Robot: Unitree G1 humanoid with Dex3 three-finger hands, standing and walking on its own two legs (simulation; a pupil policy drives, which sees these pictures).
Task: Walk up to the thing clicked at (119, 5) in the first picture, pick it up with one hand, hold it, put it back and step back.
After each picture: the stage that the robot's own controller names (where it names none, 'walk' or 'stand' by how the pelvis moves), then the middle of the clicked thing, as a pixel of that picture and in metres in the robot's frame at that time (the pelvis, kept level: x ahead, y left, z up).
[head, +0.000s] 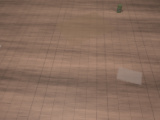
stand; (119, 8) +2.09 -0.58 -0.72
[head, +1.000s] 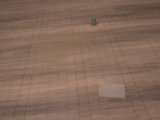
walk; (93, 21) +2.01 -0.07 -0.69
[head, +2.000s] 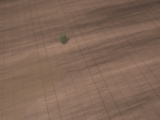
walk; (63, 38) +1.38 +0.28 -0.71
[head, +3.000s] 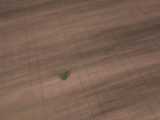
walk; (63, 74) +0.88 +0.27 -0.72
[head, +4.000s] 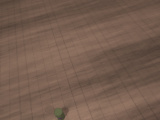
walk; (59, 114) +0.48 +0.27 -0.72
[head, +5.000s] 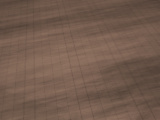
stand; out of the picture +0.38 +0.20 -0.71
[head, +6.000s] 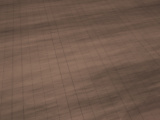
stand; out of the picture +0.34 +0.20 -0.72
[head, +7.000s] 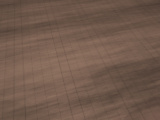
stand; out of the picture +0.36 +0.20 -0.72
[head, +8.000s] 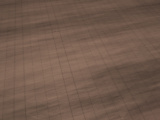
stand; out of the picture +0.34 +0.20 -0.73
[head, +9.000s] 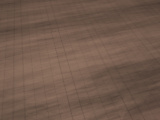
stand; out of the picture +0.34 +0.20 -0.73
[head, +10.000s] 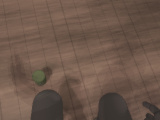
go down; (39, 78) +0.40 +0.21 -0.43
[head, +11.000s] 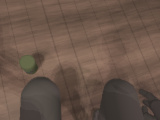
go down; (29, 65) +0.41 +0.24 -0.30
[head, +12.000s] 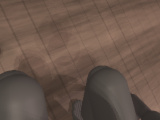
close in; out of the picture +0.38 +0.27 -0.22
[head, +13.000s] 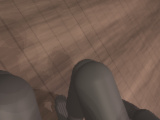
close; out of the picture +0.39 +0.28 -0.22
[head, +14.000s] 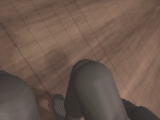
close; out of the picture +0.38 +0.29 -0.22
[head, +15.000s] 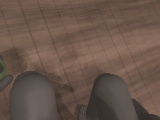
lift; out of the picture +0.31 +0.28 -0.13
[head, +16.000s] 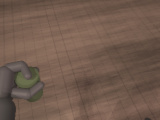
lift; (30, 85) +0.32 +0.18 +0.03
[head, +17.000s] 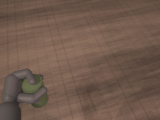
hold; (35, 91) +0.32 +0.17 -0.01
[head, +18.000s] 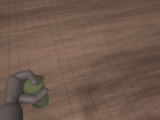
hold; (36, 92) +0.32 +0.17 -0.01
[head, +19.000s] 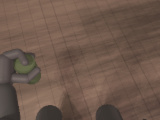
crouch; (28, 70) +0.39 +0.19 -0.07
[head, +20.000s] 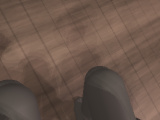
lower; out of the picture +0.43 +0.27 -0.17
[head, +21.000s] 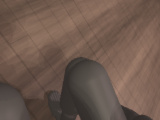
lower; out of the picture +0.42 +0.30 -0.22
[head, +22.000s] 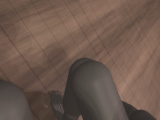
lower; out of the picture +0.42 +0.30 -0.22
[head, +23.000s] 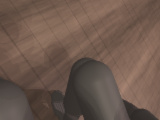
lower; out of the picture +0.41 +0.31 -0.22
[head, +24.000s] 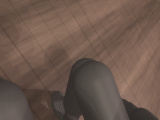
lower; out of the picture +0.41 +0.30 -0.22
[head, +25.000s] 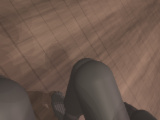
withdraw; out of the picture +0.40 +0.29 -0.22
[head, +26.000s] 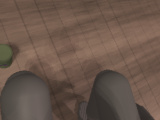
stand; (3, 57) +0.41 +0.26 -0.26
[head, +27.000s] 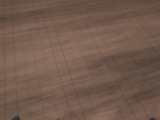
stand; out of the picture +0.36 +0.19 -0.64
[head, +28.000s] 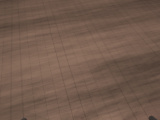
stand; out of the picture +0.39 +0.20 -0.66
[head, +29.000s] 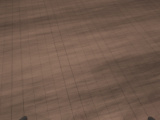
stand; out of the picture +0.38 +0.20 -0.67
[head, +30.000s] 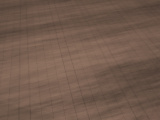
stand; out of the picture +0.40 +0.19 -0.72
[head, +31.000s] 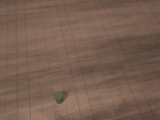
walk; (59, 98) +0.49 +0.15 -0.71
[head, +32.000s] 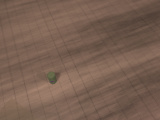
walk; (52, 78) +0.67 +0.27 -0.69
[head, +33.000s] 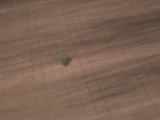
stand; (65, 60) +0.98 +0.23 -0.70
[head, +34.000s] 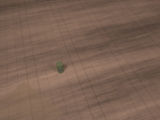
stand; (60, 67) +0.97 +0.24 -0.72
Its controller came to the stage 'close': yes
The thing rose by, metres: 0.70
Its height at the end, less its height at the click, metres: +0.00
